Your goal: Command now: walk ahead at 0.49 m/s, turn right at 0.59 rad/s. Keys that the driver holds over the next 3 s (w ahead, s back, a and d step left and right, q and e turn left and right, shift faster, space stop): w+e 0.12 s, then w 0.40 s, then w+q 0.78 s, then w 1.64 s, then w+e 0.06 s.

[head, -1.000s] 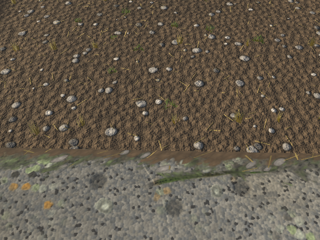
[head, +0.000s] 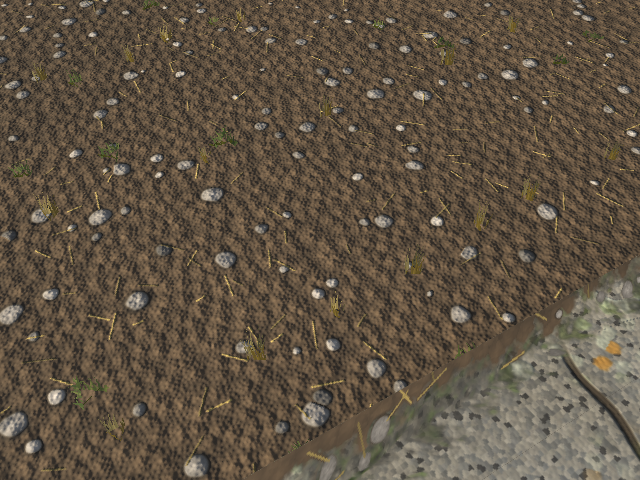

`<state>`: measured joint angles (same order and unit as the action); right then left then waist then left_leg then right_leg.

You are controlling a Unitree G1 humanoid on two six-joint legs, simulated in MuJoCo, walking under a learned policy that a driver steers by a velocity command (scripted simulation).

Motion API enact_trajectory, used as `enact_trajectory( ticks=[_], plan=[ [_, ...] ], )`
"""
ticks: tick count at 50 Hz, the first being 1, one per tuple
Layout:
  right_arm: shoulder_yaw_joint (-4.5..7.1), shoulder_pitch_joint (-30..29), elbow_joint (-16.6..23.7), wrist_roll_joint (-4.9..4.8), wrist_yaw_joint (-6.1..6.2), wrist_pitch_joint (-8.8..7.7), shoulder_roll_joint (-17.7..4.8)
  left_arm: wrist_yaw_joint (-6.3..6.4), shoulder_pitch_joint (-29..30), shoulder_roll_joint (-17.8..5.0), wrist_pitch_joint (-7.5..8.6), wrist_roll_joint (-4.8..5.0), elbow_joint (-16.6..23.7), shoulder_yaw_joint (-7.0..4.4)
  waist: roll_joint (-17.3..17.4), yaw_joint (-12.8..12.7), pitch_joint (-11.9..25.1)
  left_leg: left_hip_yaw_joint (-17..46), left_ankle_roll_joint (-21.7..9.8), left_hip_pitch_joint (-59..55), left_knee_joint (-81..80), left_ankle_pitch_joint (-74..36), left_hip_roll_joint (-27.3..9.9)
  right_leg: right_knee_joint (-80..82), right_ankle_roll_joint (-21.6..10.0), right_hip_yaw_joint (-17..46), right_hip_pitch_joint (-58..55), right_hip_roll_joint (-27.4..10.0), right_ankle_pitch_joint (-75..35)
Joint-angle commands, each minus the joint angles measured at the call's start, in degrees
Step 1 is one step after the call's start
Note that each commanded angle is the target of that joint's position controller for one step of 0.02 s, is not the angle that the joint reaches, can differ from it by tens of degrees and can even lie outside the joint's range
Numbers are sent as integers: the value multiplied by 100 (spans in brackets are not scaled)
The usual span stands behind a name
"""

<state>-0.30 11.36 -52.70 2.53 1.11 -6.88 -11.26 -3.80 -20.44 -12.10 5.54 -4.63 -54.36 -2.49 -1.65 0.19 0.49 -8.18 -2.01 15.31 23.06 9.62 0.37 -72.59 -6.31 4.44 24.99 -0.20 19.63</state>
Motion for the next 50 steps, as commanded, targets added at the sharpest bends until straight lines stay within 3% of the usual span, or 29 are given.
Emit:
enact_trajectory(
  ticks=[1, 6, 11, 16, 18, 19, 20, 21, 22, 23, 24, 25, 27, 28, 29, 30, 31, 33, 34, 36, 38, 39, 40, 41, 42, 44, 47, 49, 50],
  plan=[
    [-39, 144, 118, -27, 115, -126, 114, -5, 335, 216, -39, 5, 492, 85, 393, -48, -42, 1326, -1159, -788, -1760, -935, -1745, 68, -60, 236, 1020, -764, -180],
    [64, 804, -248, 248, 76, -266, -284, -237, 1110, 181, -86, 167, 749, 196, 334, 92, -271, -45, -1163, -877, -1947, -2386, -1493, 2130, 133, -243, 1228, -888, -1549],
    [123, 1137, -439, 183, -257, -220, -646, -145, 1639, -177, -264, 142, 958, 130, 491, 42, -469, -234, -1100, -1346, -1678, -2965, -1596, 3128, 130, -258, 999, -600, -1909],
    [257, 1653, -585, 121, -242, 85, -827, -14, 2159, -325, -214, 131, 1108, 27, 517, 116, -544, -281, -992, -2549, -1134, -3028, -1843, 4173, -19, -590, 772, -158, -1264],
    [295, 1738, -566, 193, -228, 146, -925, 84, 1519, -621, -82, 281, 967, -137, 647, -199, -38, -648, -748, -1770, -70, -4411, -1543, 4139, -312, -772, -1158, 242, -1887],
    [173, 2242, -544, 238, -277, 99, -441, 147, 268, -776, -33, 331, 591, -204, 103, -342, 1137, -838, -353, -74, 1461, -3707, -1051, 3343, -798, -151, -3767, -142, -2601],
    [41, 2064, -369, 304, -461, 17, -327, 255, -1244, -1163, -100, 289, 233, -323, -600, -985, 1846, -566, -8, 1427, 2902, -197, -403, 4266, -1523, 1909, -5387, -1199, -2301],
    [119, 1377, -233, 133, -634, 27, -430, 300, -1967, -1177, -81, 88, -112, -324, -449, -1254, 1678, 405, -90, 2247, 4316, 2168, -73, 5245, -1642, 3126, -5570, -1804, -2117],
    [183, 558, 29, 13, -639, -15, -451, 370, -1582, -1294, 30, 26, -166, -431, -297, -1184, 545, 1046, -261, 2997, 4816, 1979, -359, 5564, -1196, 2629, -4675, -1639, -1653],
    [239, 400, 66, 88, -513, -41, -578, 399, -906, -1031, 82, 149, -117, -385, -449, -888, 69, 1152, -336, 2825, 4899, 1630, -653, 5705, -1031, 2041, -3587, -1495, -1302],
    [290, 463, 96, 196, -391, -24, -573, 392, -492, -520, 80, 242, -49, -225, -334, -567, -13, 1155, -422, 2348, 4817, 1419, -791, 5874, -983, 1629, -2752, -1370, -1206],
    [229, 519, 128, 224, -336, 12, -263, 371, -176, -161, 75, 273, 5, -107, -311, -316, -95, 1152, -456, 1988, 4638, 1209, -894, 6028, -977, 1338, -2091, -1304, -1395],
    [181, 735, 99, 193, -334, 115, 104, 335, -10, 151, 72, 211, 76, 15, -99, 25, -285, 1118, -444, 1619, 4331, 875, -890, 6476, -936, 967, -1330, -1291, -1446],
    [331, 758, 170, -298, -333, 297, -415, 339, 114, -741, 70, 484, 88, -209, -28, 298, -330, 843, -155, 1430, 3931, 496, -739, 6412, -575, 675, -1103, -1224, -2457],
    [312, 645, 225, -284, -344, 387, -365, 345, 67, -841, 78, 485, 63, -236, -113, 307, -365, 828, -37, 1406, 3690, 239, -741, 6462, -536, 341, -923, -1197, -2758],
    [148, 599, 118, 198, -468, 296, 175, 294, -225, 148, 192, -11, 9, 51, -166, 30, -323, 1057, -198, 1707, 3386, -407, -951, 6650, -830, 163, -1151, -1267, -2230],
    [160, 304, 236, 257, -498, 278, 183, 291, -423, 186, 206, -88, -55, 85, -87, -35, -465, 985, -197, 1823, 2684, -794, -872, 6674, -805, 10, -1257, -1196, -2211],
    [190, -42, 365, 199, -590, 220, 42, 214, -440, -133, 192, -87, -52, 92, -191, -26, -362, 709, -236, 1148, 2488, -1406, -613, 6546, -734, -453, -801, -971, -2395],
    [191, 233, 323, 170, -653, 182, -38, 185, -535, -285, 156, -158, -131, 82, -236, 83, -351, 975, -250, 1193, 2922, -1773, -659, 6348, -772, -427, -893, -1222, -2580],
    [249, -144, 468, 147, -635, 122, -301, 253, -717, -269, 193, -105, -157, 118, 53, -129, -516, 1186, -241, 2274, 2285, -2135, -765, 6004, -716, -509, -1998, -1283, -2322],
    [247, -700, 689, 129, -558, 111, -269, 305, -1097, -255, 192, -49, -316, 175, -58, -313, -600, 1026, -252, 2448, 1959, -1936, -720, 5858, -680, -467, -2507, -1420, -2464],
    [191, -981, 784, 55, -528, 130, -159, 403, -1571, -182, 203, -84, -648, 198, -38, -492, -829, 1702, -214, 3641, 1485, -2483, -1116, 5512, -533, -259, -3692, -1696, -2254],
    [180, -1096, 781, 75, -502, 143, -80, 460, -1880, -97, 177, -23, -727, 209, 64, -678, -845, 1566, -155, 4271, 1005, -2498, -1098, 5382, -530, -264, -4461, -1755, -2220],
    [130, -1433, 784, 112, -523, 188, 32, 495, -2025, -93, 139, 82, -795, 208, 301, -858, -1021, 1202, -170, 4052, 214, -2638, -1050, 5462, -419, -522, -4290, -1523, -1895],
    [76, -1609, 845, 132, -524, 219, 202, 456, -2105, -84, 93, 67, -831, 237, 222, -885, -1060, 914, -193, 3179, 215, -2828, -892, 5590, -443, -625, -3579, -1393, -1862],
    [19, -1552, 792, 114, -571, 332, 196, 357, -1807, -94, -1, -34, -788, 267, 99, -771, -1209, 893, -197, 2128, 268, -3165, -889, 5728, -373, -863, -2624, -1255, -1366],
    [52, -1577, 755, 219, -511, 391, -88, 427, -1809, -222, -4, 54, -896, 230, 509, -751, -1314, 964, -178, 2261, -45, -2256, -948, 5505, -250, -1033, -3329, -1343, -1777],
    [138, -1271, 593, 216, -411, 366, -295, 481, -1852, -391, -30, 21, -850, 170, 522, -647, -938, 764, -163, 1624, -86, -1841, -731, 4961, -84, -1308, -3686, -1217, -2781],
    [259, -635, 441, 106, -356, 315, -556, 418, -1658, -561, -63, -81, -755, 124, 571, -278, -562, 546, -248, 527, -9, -1996, -481, 4290, 28, -1512, -3385, -1113, -3502]
  ],
)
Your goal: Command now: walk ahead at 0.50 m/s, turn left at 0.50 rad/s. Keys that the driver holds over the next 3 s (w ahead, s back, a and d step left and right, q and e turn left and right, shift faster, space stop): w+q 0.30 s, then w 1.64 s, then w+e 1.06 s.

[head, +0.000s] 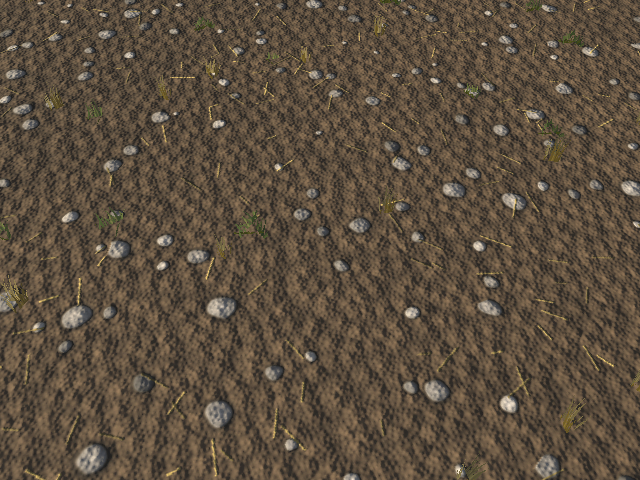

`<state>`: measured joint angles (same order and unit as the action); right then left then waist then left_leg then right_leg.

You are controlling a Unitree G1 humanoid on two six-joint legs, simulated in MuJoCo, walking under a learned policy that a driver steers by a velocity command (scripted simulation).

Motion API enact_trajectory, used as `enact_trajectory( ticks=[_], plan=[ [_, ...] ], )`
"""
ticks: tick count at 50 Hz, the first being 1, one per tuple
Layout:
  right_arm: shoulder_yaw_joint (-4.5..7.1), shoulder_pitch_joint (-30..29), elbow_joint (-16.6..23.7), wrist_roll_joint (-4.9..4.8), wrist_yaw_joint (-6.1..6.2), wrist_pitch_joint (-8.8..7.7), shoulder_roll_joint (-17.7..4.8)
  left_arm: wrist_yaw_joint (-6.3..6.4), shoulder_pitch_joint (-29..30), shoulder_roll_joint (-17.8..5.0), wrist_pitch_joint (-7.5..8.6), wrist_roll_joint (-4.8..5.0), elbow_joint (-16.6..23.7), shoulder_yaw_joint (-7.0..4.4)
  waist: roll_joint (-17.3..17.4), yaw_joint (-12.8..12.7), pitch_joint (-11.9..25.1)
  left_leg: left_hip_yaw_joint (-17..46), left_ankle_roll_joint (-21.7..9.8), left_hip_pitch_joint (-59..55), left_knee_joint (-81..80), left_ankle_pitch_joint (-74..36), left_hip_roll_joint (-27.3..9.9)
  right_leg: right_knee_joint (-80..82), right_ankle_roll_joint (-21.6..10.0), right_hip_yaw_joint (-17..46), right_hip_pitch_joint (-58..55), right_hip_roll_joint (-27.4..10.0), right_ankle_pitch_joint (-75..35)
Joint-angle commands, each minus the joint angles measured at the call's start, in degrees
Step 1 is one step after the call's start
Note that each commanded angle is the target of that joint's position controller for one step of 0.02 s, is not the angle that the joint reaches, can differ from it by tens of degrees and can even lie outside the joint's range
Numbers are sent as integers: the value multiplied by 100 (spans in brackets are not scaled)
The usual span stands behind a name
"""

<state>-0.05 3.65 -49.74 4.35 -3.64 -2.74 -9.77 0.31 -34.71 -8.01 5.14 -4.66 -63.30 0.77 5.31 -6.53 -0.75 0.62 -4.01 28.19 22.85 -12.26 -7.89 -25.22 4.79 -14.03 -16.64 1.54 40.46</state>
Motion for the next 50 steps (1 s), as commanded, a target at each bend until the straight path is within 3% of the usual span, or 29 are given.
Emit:
enact_trajectory(
  ticks=[1, 2, 3, 4, 5, 7, 8, 11, 12, 13, 14, 15, 17, 18, 21, 23, 24, 25, 26, 27, 28, 30, 32, 37, 44, 47, 48, 49, 50],
  plan=[
    [433, 1069, -83, -203, 157, -173, -1146, -104, -193, -971, -75, -252, 190, -176, -192, 800, 63, -476, -197, -2554, 679, 45, 612, -1359, -869, 217, 1731, -1133, -5643],
    [644, 2485, -326, -264, 169, -164, -1740, -275, -688, -459, -44, -378, 224, -16, 82, 1099, 1226, 51, -900, -5195, 2255, -1593, 168, -2943, -506, 245, 3285, -1015, -4490],
    [868, 2857, -521, -851, 115, -97, -2336, -66, -102, -856, 132, 709, 521, -227, 817, 1525, 1293, 2430, -2135, -6483, 1785, -2689, -847, -6378, 199, 533, 6040, 242, -1580],
    [792, 3479, -756, -883, 63, -35, -2017, 6, 135, -925, 376, 1025, 662, -191, 588, 1768, 2619, 3582, -2486, -6873, 639, -1802, -1336, -8244, 223, 1536, 6334, 252, 37],
    [682, 3096, -743, -790, 98, -9, -1515, 63, 800, -810, 508, 1117, 951, -208, 430, 1671, 2197, 3358, -2063, -6383, 190, -526, -1063, -7943, -67, 1752, 6837, -164, -218],
    [472, 1737, -345, -615, 166, -61, -900, 281, 1725, -768, 512, 847, 1540, -246, -361, 1157, 1008, 2788, -1636, -4211, -134, -858, -806, -7841, -217, 1595, 6944, -432, -1040],
    [385, 1286, -173, -504, 189, -85, -746, 272, 1518, -792, 453, 682, 1626, -290, -708, 790, 942, 2461, -1621, -3214, -165, -1077, -746, -7630, -281, 1684, 6522, -610, -1349],
    [433, 710, 98, -401, 233, -31, -1171, 257, 1191, -508, 197, 546, 1869, -288, -597, 135, 391, 2134, -1666, -963, -536, -104, -660, -7089, -278, 1680, 6216, -951, -1339],
    [369, 669, 122, -456, 273, -118, -1008, 251, 1685, -687, 207, 609, 2103, -340, -437, 149, -76, 1808, -1386, -522, -843, 224, -341, -5923, -351, 1805, 6395, -1044, -2154],
    [391, 545, 210, -504, 378, -149, -1136, 284, 2180, -882, 226, 516, 2334, -387, -392, 193, -496, 1199, -1139, 365, -1102, 345, 248, -4088, -279, 1568, 5747, -899, -2938],
    [388, 694, 219, -524, 465, -182, -1114, 275, 2501, -894, 287, 326, 2347, -410, -540, 382, -392, 798, -962, 790, -889, 282, 746, -2737, -231, 1382, 4766, -643, -4140],
    [398, 1058, 132, -548, 522, -166, -1123, 245, 2823, -720, 334, 274, 2417, -386, -374, 570, -65, 714, -901, 784, -789, 327, 887, -1932, -119, 1244, 4044, -330, -5095],
    [489, 1409, -21, -632, 563, -167, -1400, 171, 3212, -670, 316, 497, 2604, -362, 10, 753, 125, 1141, -981, -104, -989, 624, 435, -986, -49, 1392, 3879, -155, -5675],
    [490, 1503, -128, -698, 577, -189, -1310, 161, 3380, -791, 273, 560, 2680, -385, 16, 807, 25, 1332, -912, -623, -910, 837, 299, -567, -119, 1566, 4061, -216, -5609],
    [553, 1819, -288, -644, 573, -126, -1175, 70, 3497, -1140, 273, 490, 2740, -503, -60, 858, 16, 1688, -700, -1999, -173, 618, -24, -147, -486, 1637, 4350, -216, -4957],
    [557, 1732, -178, -527, 513, -71, -1112, 52, 2583, -1362, 315, 427, 2511, -620, -148, 453, 589, 1537, -509, -2373, 1021, -848, 302, -161, -864, 1460, 3324, -90, -4491],
    [476, 1954, -84, -417, 451, -95, -888, 15, 1741, -1564, 347, 368, 2375, -681, -600, 230, 1414, 1364, -339, -1334, 2468, -28, 702, -768, -1399, 2122, 1400, -820, -5234],
    [301, 2738, -208, -554, 366, -181, -485, -53, 690, -1882, 299, 439, 1978, -815, -2161, 86, 2510, 872, 90, 577, 4973, 2733, 1497, -331, -2567, 4490, -761, -2180, -4018],
    [327, 2627, -253, -641, 301, -228, -812, -86, 443, -1564, 275, 540, 1840, -764, -2173, 3, 2609, 1162, 40, 1465, 5641, 4579, 1420, 439, -2562, 5931, -894, -2466, -2103],
    [460, 1703, -23, -700, 305, -212, -1232, -40, 975, -1271, 231, 544, 1926, -667, -1488, -53, 1478, 1024, 2, 2025, 5890, 4084, 1064, 690, -2207, 5424, -22, -2236, -1198],
    [454, 1001, 262, -632, 328, -190, -1255, -6, 1616, -1227, 168, 476, 2059, -611, -880, 96, 782, 699, -1, 1962, 5596, 3497, 760, 891, -2024, 4728, 1113, -2040, -1558],
    [472, 855, 377, -459, 369, -145, -1046, -45, 2193, -1106, 150, 398, 2066, -553, -738, 550, 280, 572, 27, 1221, 4669, 3048, 346, 1228, -1812, 3846, 2662, -1600, -2578],
    [423, 1179, 274, -501, 390, -110, -762, -78, 2217, -1031, 162, 450, 1958, -533, -961, 744, 326, 380, 80, 744, 4022, 2981, 287, 1419, -1770, 3189, 3097, -1329, -3166],
    [299, 384, 467, -438, 389, -185, -560, 17, 1801, -1439, 133, 579, 1668, -664, -914, 557, 326, 133, 226, 508, 2027, 1729, 290, 1622, -1769, 2378, 3080, -1263, -3902],
    [342, -500, 731, -535, 279, -267, -782, 8, 1305, -1529, 37, 664, 1242, -696, -1053, 319, 42, -30, 146, 111, 726, 1595, 552, 1241, -1527, 2305, 2435, -1470, -3535],
    [552, 652, 378, -507, 296, -298, -1139, 17, 1472, -1432, -12, 645, 1240, -642, -972, 940, 558, -155, -158, -1606, 341, 1879, 701, -49, -1217, 2013, 2594, -1181, -4680],
    [705, 1700, 177, -449, 334, -312, -1614, 21, 1585, -1160, 1, 557, 1384, -529, -340, 1351, 1288, 987, -542, -3062, 253, 1848, -288, -1805, -943, 1560, 3435, -777, -4080],
    [827, 2159, 30, -443, 296, -262, -2086, 20, 1113, -660, 119, 563, 1488, -378, 1185, 1211, 1742, 3324, -1392, -4737, -346, 2717, -1365, -3676, -621, 1303, 5636, 48, -1569],
    [691, 2212, 32, -505, 264, -280, -1594, 16, 1228, -1156, 204, 622, 1410, -486, 804, 1295, 1672, 3889, -1425, -4704, -590, 3161, -1403, -4569, -657, 1965, 6330, -155, -945]
  ],
)
Over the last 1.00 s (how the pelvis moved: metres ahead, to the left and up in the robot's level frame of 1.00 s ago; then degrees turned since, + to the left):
0.60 -0.03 -0.09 4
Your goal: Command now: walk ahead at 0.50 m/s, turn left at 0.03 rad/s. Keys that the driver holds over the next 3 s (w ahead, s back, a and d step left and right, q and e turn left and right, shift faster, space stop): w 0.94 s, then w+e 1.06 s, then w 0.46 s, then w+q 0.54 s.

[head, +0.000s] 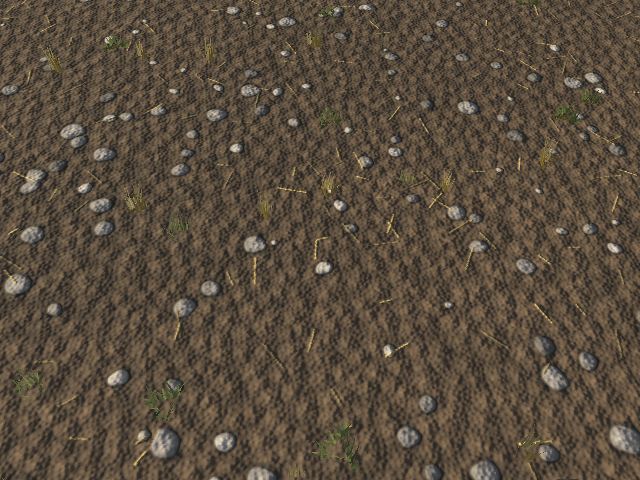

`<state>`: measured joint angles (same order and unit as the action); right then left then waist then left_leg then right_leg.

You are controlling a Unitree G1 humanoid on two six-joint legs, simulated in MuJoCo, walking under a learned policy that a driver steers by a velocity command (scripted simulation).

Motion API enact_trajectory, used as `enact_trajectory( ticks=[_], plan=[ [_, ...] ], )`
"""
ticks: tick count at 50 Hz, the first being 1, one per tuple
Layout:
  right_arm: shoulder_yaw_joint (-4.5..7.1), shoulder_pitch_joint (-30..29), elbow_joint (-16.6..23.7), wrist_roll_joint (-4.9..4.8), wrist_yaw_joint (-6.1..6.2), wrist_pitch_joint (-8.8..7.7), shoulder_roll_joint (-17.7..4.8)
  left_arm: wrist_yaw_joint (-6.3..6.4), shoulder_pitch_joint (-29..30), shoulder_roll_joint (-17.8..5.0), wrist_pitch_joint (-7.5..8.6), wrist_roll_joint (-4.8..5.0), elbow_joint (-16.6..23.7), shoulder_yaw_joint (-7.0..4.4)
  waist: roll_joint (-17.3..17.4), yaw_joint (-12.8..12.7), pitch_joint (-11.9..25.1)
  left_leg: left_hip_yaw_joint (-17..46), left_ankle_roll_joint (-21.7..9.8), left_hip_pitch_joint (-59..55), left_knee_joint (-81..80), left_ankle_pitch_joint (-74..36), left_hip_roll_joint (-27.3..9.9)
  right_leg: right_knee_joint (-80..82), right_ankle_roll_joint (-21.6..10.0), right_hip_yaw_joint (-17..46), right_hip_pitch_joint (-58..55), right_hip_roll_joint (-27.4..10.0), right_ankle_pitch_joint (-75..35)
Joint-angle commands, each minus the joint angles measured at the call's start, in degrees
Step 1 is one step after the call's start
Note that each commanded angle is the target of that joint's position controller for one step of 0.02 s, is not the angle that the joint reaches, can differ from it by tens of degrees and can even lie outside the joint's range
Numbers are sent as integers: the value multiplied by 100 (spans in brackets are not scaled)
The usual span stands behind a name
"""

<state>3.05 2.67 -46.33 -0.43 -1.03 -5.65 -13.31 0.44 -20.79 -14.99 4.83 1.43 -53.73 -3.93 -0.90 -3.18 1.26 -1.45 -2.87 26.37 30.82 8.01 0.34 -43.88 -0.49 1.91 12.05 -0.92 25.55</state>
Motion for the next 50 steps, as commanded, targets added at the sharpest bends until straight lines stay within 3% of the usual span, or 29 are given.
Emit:
enact_trajectory(
  ticks=[1, 3, 5, 7, 10, 14, 18, 20, 22, 23, 24, 25, 26, 27, 28, 29, 30, 31, 32, 34, 38, 42, 45, 47, 49, 50],
  plan=[
    [287, 1833, -201, -34, -6, -14, -957, -13, 192, -714, 286, 70, 553, -79, 1063, 858, 871, 3317, -1320, -3957, -1407, 818, -2040, -2861, -240, 412, 3722, -188, 54],
    [203, 1155, -55, 45, -47, -19, -685, 37, 628, -596, 246, -51, 603, -88, 476, 587, 304, 2255, -1108, -2761, -1660, -267, -1593, -2342, -233, 230, 3313, -558, -755],
    [154, 1087, -112, 63, -58, -39, -521, 35, 601, -441, 139, -57, 623, -99, 627, 363, 219, 1764, -1035, -2279, -1897, -949, -1378, -1941, -192, 217, 2858, -693, -1063],
    [185, 1294, -239, 24, -26, -65, -626, 27, 685, -304, 56, -75, 658, -82, 545, 305, 130, 1456, -1068, -2204, -2023, -1499, -1347, -1582, -110, 138, 2933, -698, -1319],
    [215, 1526, -386, 9, 70, -31, -779, 2, 1283, -210, 23, -123, 853, -49, 402, 381, -45, 1063, -998, -2191, -2130, -1990, -1265, -646, -2, 57, 3138, -661, -2100],
    [198, 1848, -552, -31, 119, -7, -831, -96, 2063, -96, 42, -68, 1033, 28, 461, 605, -224, 590, -769, -2093, -2224, -1787, -1015, 662, -64, -174, 2656, -417, -3134],
    [194, 2303, -811, -55, 132, 56, -859, -214, 2771, -133, 76, -13, 1263, 73, 451, 819, -489, 663, -777, -2725, -2077, -1581, -1278, 1242, -182, -236, 2749, -281, -3039],
    [215, 2358, -894, -57, 161, 118, -909, -284, 2910, -200, 116, -9, 1352, 71, 485, 770, -527, 699, -732, -3133, -1821, -1943, -1449, 1429, -316, -239, 2776, -234, -2632],
    [250, 2205, -887, -49, 185, 160, -1026, -312, 2570, -385, 138, -31, 1295, 1, 642, 492, -266, 629, -613, -3271, -1343, -3210, -1460, 1551, -479, -394, 2046, -19, -2241],
    [254, 2091, -867, -56, 194, 186, -1047, -293, 2024, -545, 140, -49, 1141, -87, 713, 175, 76, 508, -524, -3213, -777, -4134, -1338, 1643, -598, -551, 1201, 171, -2252],
    [212, 1972, -808, -27, 193, 201, -955, -251, 1023, -819, 130, -69, 832, -222, 646, -269, 657, 333, -373, -2673, 281, -4229, -1072, 1568, -802, -451, -269, 96, -2554],
    [133, 1962, -649, 85, 206, 185, -804, -185, -103, -1250, 104, -143, 615, -329, -77, -594, 1522, 71, -187, -1305, 2149, -2187, -643, 1379, -1181, 893, -2151, -1056, -2891],
    [-81, 2788, -716, 31, 114, 62, -47, -231, -261, -1403, 89, -129, 502, -329, -1575, -145, 2298, 380, 101, 831, 3988, 2294, 331, 2049, -2113, 3574, -3891, -2256, -1913],
    [62, 2385, -769, -88, 76, -56, -672, -213, -189, -894, 60, -69, 535, -202, -940, -348, 1982, 961, 18, 1427, 4562, 2465, 35, 2404, -1864, 3687, -3615, -2044, -1239],
    [137, 1783, -570, -200, 66, -121, -917, -181, 359, -718, 63, -48, 622, -141, -679, -258, 1064, 775, -22, 1723, 4533, 1939, -236, 2586, -1607, 2789, -2722, -1853, -1430],
    [138, 1465, -508, -188, 112, -130, -863, -183, 789, -629, 73, -81, 698, -103, -141, -62, 568, 613, 2, 1498, 4249, 1423, -508, 2786, -1478, 2184, -1775, -1641, -1990],
    [179, 1329, -486, -96, 154, -95, -804, -204, 1017, -499, 93, -133, 709, -69, -10, 111, 245, 557, 38, 1257, 3937, 1177, -652, 2963, -1413, 1761, -1066, -1453, -2441],
    [189, 1474, -498, -65, 165, -24, -685, -217, 1087, -404, 117, -190, 682, -37, -166, 316, 207, 605, 40, 897, 3741, 1009, -787, 3141, -1365, 1485, -657, -1321, -2575],
    [180, 1577, -518, -60, 173, 45, -540, -233, 1074, -367, 135, -184, 637, -33, -255, 403, 185, 592, 57, 714, 3551, 949, -826, 3298, -1374, 1334, -429, -1253, -2565],
    [176, 1471, -475, -43, 190, 136, -431, -207, 956, -485, 164, -152, 535, -60, -291, 462, 16, 515, 132, 786, 3150, 735, -896, 3544, -1422, 1029, -145, -1205, -2627],
    [173, 618, -208, 33, 170, 145, -440, -76, 616, -703, 118, -137, 370, -109, -215, 292, -243, 442, 267, 1241, 1855, -541, -900, 3746, -1288, 588, -208, -1071, -2718],
    [100, -153, -18, -8, 94, 108, -347, -36, 248, -800, 93, -68, 183, -121, -231, 44, -369, 234, 273, 908, 633, -1370, -646, 3719, -1096, 212, -341, -927, -2619],
    [66, -629, 158, -54, 14, 91, -394, -32, -51, -842, 43, -32, -3, -138, -248, -110, -509, 219, 231, 996, 195, -1199, -559, 3529, -1090, 263, -847, -1145, -2513],
    [66, -774, 266, -67, -53, 52, -474, -11, -115, -897, -9, -17, -86, -166, -292, -83, -553, 239, 106, 1017, -21, -815, -522, 3299, -1032, 343, -1214, -1342, -2651],
    [121, -551, 262, -66, -84, -7, -632, 10, -65, -966, -68, 6, -114, -191, -373, 129, -436, 196, -14, 458, -241, -389, -389, 2915, -934, 506, -1307, -1422, -3161],
    [198, -64, 133, -51, -73, -34, -766, 18, 82, -986, -95, 17, -82, -189, -397, 435, -185, 56, -100, -282, -423, -337, -220, 2416, -841, 438, -1227, -1285, -3909]
  ],
)
Over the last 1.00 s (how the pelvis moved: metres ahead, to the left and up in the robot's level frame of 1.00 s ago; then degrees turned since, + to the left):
0.62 0.17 -0.04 17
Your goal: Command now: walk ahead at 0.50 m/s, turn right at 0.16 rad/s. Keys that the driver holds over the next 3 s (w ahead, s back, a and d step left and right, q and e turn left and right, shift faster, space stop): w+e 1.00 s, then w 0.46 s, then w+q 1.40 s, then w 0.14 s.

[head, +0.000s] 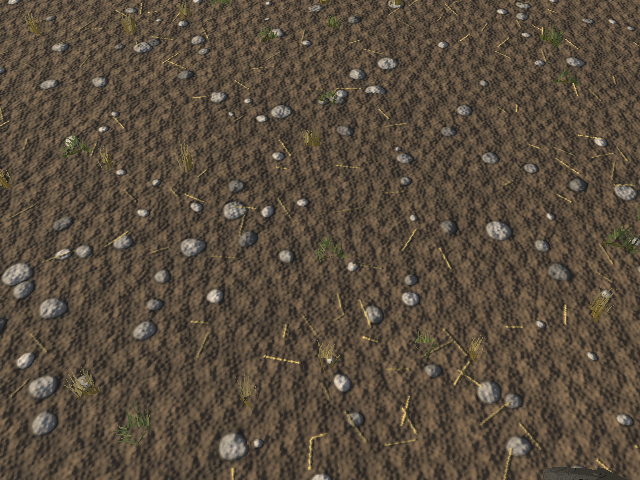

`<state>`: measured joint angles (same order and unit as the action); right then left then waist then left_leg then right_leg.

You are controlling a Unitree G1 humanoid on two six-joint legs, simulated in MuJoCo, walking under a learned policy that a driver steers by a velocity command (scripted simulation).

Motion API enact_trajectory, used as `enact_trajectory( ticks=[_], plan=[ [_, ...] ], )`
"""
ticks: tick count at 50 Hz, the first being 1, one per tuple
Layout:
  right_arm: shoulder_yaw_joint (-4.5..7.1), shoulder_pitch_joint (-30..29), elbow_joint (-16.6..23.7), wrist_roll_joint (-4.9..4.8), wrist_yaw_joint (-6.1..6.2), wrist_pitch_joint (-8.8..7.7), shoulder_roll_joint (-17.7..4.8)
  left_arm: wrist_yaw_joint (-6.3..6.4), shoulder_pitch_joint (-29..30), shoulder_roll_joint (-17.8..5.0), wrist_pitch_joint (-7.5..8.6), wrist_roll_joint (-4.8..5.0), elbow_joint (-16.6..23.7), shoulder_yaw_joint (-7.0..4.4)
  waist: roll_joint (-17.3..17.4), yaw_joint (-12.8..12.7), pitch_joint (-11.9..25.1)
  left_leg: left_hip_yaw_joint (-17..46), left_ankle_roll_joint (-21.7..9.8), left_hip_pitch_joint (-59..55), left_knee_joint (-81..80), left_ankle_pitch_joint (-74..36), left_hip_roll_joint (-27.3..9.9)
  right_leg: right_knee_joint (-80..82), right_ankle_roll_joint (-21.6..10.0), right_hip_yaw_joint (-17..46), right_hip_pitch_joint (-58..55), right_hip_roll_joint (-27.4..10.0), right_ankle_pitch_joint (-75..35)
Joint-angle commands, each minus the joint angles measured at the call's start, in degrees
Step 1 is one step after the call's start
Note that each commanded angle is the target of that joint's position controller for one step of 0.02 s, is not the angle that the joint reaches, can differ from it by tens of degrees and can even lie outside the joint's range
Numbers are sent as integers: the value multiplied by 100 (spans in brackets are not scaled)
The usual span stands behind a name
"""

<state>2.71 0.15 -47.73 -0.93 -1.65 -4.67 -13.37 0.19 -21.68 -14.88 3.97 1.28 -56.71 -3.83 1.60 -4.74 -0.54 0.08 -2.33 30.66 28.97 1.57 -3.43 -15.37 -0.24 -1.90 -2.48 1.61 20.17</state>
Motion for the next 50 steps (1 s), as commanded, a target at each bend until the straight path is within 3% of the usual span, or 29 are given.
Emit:
enact_trajectory(
  ticks=[1, 2, 3, 4, 5, 6, 7, 9, 13, 18, 21, 24, 26, 28, 29, 30, 31, 32, 33, 34, 35, 36, 38, 40, 45, 48, 50],
  plan=[
    [385, 1154, -26, 28, 37, -151, -1059, 43, 231, -848, -22, 6, 266, -140, -516, 989, 604, -82, -313, -2098, -208, 201, 154, -1481, -711, 616, 637, -1195, -3741],
    [514, 2258, -205, 117, 104, -155, -1547, 40, 212, -544, -13, -120, 438, -15, 207, 1328, 1569, 1158, -680, -3911, -68, 72, -1017, -3379, -466, 286, 1844, -734, -2157],
    [550, 2453, -336, 112, 69, -107, -1773, 13, -514, 92, 92, -24, 423, 147, 1751, 962, 2229, 3549, -1406, -5466, -785, 1230, -2117, -5074, -185, 332, 3893, 129, 1209],
    [393, 2343, -260, 90, 67, -116, -1167, 13, -177, -601, 156, 98, 340, -19, 1022, 1150, 1881, 3602, -1203, -5074, -1080, 1909, -1939, -5763, -231, 1009, 4392, -163, 1282],
    [311, 1880, -178, 83, 87, -137, -924, 13, 279, -818, 182, 182, 491, -97, 764, 1069, 1134, 2750, -941, -4333, -1204, 1807, -1802, -5858, -306, 933, 4663, -416, 731],
    [255, 1431, -111, 102, 83, -155, -784, 52, 484, -749, 159, 161, 521, -103, 374, 872, 748, 2159, -816, -3553, -1403, 1405, -1606, -5690, -291, 823, 4425, -683, 221],
    [220, 1148, -107, 122, 73, -172, -626, 79, 563, -678, 110, 95, 524, -141, 334, 726, 422, 1663, -756, -2969, -1628, 1088, -1422, -5426, -272, 811, 4232, -835, -121],
    [196, 989, -172, 189, 75, -213, -492, 60, 352, -433, -36, 102, 480, -159, 499, 477, 270, 958, -677, -2417, -1925, 605, -1199, -5198, -270, 836, 3752, -992, -481],
    [268, 1175, -330, 207, 180, -242, -689, 51, 704, -307, -196, 64, 662, -184, 209, 443, -54, 150, -744, -2326, -2161, -173, -1188, -4698, -166, 902, 4249, -1018, -1191],
    [293, 1341, -397, 190, 289, -174, -843, -89, 1414, -218, -163, 2, 933, -141, 117, 601, -276, -657, -621, -2577, -2256, -510, -1079, -3292, -123, 585, 4341, -911, -2287],
    [325, 1682, -497, 136, 325, -96, -942, -197, 2033, -126, -158, -15, 1206, -66, 14, 833, -491, -935, -602, -3035, -2187, -706, -1212, -2696, -200, 269, 4478, -862, -2317],
    [366, 1886, -562, 66, 323, 28, -1038, -314, 2405, -124, -166, 6, 1476, -36, 48, 897, -585, -1142, -563, -3630, -1839, -1307, -1379, -2346, -336, -25, 4571, -746, -1813],
    [405, 1758, -509, 18, 339, 98, -1187, -373, 2311, -250, -178, 18, 1588, -89, 218, 699, -401, -1326, -462, -3776, -1316, -2853, -1407, -2226, -517, -339, 4031, -472, -1292],
    [452, 1599, -438, -21, 374, 182, -1370, -378, 1592, -550, -200, 48, 1512, -249, 461, 211, 102, -1439, -344, -3761, -121, -4592, -1365, -2231, -769, -636, 2931, -25, -755],
    [445, 1444, -390, -55, 380, 211, -1396, -336, 717, -837, -198, 59, 1302, -414, 386, -284, 547, -1541, -179, -3355, 1026, -4489, -1174, -1764, -978, -638, 1678, 207, -1114],
    [397, 1455, -282, 30, 388, 169, -1278, -205, -194, -1355, -244, 41, 1072, -631, -170, -633, 1045, -1533, 107, -1959, 2770, -2701, -903, -1493, -1287, 425, -77, -288, -1155],
    [133, 1908, 20, 217, 288, -8, -332, -163, -13, -1883, -206, 68, 1089, -676, -1590, 146, 1383, -941, 443, 623, 4695, 2927, 343, -981, -2283, 3640, -1772, -1692, -517],
    [159, 1365, 169, -31, 195, -289, -685, -190, -251, -1517, -127, -30, 1231, -538, -1010, -195, 2032, 409, 333, 1302, 5314, 3279, 493, -167, -2496, 4939, -2135, -2077, -112],
    [214, 847, 329, -227, 148, -421, -883, -197, -51, -1179, -49, -68, 1202, -443, -754, -235, 1291, 478, 175, 1792, 5180, 2736, 201, -73, -2191, 4107, -1710, -1938, -597],
    [205, 813, 293, -162, 171, -478, -867, -194, 343, -944, 3, -17, 1270, -376, -347, 25, 827, 479, 90, 1574, 4658, 2214, -73, -111, -1965, 3319, -852, -1667, -1126],
    [257, 846, 211, -4, 215, -462, -916, -191, 777, -751, 20, -18, 1373, -318, -176, 276, 539, 459, 125, 1139, 4166, 1945, -246, -66, -1803, 2764, -18, -1437, -1673],
    [309, 973, 187, 51, 219, -381, -989, -167, 997, -610, 33, -65, 1474, -257, -211, 472, 469, 499, 171, 713, 3883, 1764, -366, 52, -1740, 2459, 506, -1290, -2074],
    [321, 1008, 248, 109, 221, -226, -891, -111, 990, -703, 53, -52, 1506, -258, -215, 617, 363, 425, 335, 418, 3363, 1624, -381, 225, -1739, 2224, 1035, -1177, -2473],
    [279, 678, 385, 176, 248, -147, -747, -25, 802, -907, 63, -36, 1481, -303, -249, 564, 202, 299, 504, 470, 2693, 1139, -291, 316, -1698, 1912, 1363, -1033, -2747],
    [160, -354, 724, 122, 166, -170, -532, 71, 373, -961, -17, -2, 1403, -314, -594, 155, 5, 187, 558, 20, 595, -615, 164, 190, -1251, 1564, 1716, -599, -2086],
    [168, -691, 909, 48, 97, -219, -661, 72, 114, -941, -51, 30, 1308, -308, -681, 21, -19, 300, 486, -95, 105, -683, 288, -76, -1179, 1950, 1399, -768, -1728],
    [202, -689, 959, 39, 45, -280, -805, 104, 46, -913, -93, 31, 1294, -301, -727, 61, 12, 398, 394, -134, -156, -340, 325, -433, -1136, 2304, 987, -911, -1659]
  ],
)
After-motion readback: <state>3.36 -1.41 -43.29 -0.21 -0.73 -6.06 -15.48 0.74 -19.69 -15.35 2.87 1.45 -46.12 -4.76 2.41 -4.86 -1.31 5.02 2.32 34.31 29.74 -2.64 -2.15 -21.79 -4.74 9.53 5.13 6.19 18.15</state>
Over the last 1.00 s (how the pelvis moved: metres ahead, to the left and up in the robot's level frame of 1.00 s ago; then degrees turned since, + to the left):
0.54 0.00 0.00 -1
